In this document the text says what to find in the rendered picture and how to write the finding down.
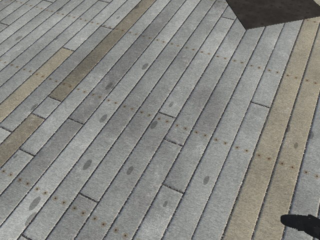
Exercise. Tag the right robot hand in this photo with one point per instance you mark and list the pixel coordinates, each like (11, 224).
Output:
(309, 224)

